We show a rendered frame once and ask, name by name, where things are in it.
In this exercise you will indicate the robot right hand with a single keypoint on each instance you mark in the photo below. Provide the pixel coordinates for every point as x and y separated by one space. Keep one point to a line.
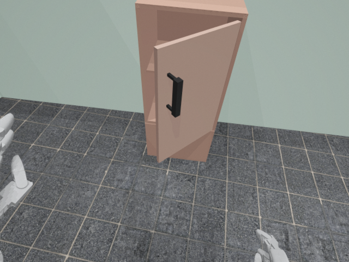
271 245

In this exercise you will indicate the handle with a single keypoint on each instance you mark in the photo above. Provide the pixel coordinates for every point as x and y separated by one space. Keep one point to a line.
176 95

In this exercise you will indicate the cupboard door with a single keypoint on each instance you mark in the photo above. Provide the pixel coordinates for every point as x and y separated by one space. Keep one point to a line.
202 61

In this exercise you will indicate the robot left hand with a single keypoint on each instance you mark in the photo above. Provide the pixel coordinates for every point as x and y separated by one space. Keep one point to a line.
16 190

